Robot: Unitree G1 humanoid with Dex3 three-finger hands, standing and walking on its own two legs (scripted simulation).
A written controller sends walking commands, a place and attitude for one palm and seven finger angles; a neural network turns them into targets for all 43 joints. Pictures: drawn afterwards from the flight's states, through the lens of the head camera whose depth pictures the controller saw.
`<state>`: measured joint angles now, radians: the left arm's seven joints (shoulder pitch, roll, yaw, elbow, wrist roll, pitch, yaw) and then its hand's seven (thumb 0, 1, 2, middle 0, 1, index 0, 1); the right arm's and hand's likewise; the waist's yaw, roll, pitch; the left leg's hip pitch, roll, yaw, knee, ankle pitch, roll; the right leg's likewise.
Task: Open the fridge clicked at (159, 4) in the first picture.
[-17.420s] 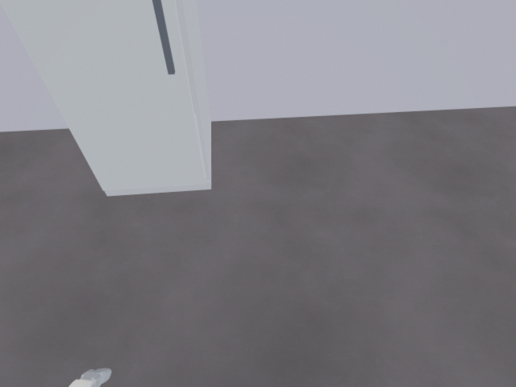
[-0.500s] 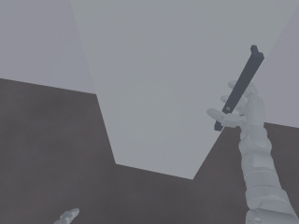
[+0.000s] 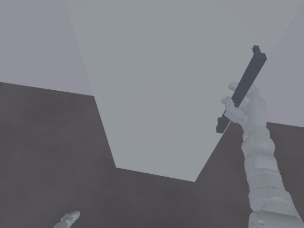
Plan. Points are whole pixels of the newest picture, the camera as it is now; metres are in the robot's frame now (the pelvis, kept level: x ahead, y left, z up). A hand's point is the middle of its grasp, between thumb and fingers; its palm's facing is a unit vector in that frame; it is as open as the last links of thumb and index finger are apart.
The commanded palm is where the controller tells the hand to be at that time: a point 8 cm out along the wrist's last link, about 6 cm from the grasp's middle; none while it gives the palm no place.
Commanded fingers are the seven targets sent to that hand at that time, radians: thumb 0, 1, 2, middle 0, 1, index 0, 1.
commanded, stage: grip the handle and tug to test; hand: right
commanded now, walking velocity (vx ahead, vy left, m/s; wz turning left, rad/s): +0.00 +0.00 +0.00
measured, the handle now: (234, 96) +0.47 -0.18 +0.11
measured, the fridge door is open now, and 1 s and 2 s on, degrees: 0 1 16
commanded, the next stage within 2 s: pull the door a little, standing still in 0.56 s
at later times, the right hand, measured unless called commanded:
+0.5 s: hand (228, 110) +0.41 -0.15 +0.11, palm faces +0.09 +1.00 +0.01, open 6.0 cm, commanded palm +0.35 -0.20 +0.11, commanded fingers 0.00 -0.90 -0.90 0.45 1.40 0.45 1.40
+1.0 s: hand (228, 111) +0.40 -0.15 +0.11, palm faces +0.07 +1.00 +0.01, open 6.1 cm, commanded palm +0.34 -0.20 +0.11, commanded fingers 0.00 -0.90 -0.90 0.45 1.40 0.45 1.40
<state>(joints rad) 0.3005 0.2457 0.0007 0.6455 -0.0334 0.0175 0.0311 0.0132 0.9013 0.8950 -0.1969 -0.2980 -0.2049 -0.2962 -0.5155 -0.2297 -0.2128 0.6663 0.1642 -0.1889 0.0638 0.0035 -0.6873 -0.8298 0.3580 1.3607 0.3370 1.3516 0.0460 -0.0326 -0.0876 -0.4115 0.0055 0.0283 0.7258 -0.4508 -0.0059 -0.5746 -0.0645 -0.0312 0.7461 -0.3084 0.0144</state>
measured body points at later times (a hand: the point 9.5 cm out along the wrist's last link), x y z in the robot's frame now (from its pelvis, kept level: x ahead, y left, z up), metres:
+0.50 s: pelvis +0.01 +0.00 +0.00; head +0.03 +0.01 +0.45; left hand +0.09 +0.26 -0.11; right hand +0.40 -0.21 +0.11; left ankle -0.05 +0.12 -0.71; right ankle +0.04 -0.13 -0.71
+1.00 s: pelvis +0.05 +0.00 +0.01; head +0.07 +0.01 +0.46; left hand +0.19 +0.24 -0.09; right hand +0.40 -0.21 +0.12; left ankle -0.05 +0.12 -0.70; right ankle +0.04 -0.13 -0.71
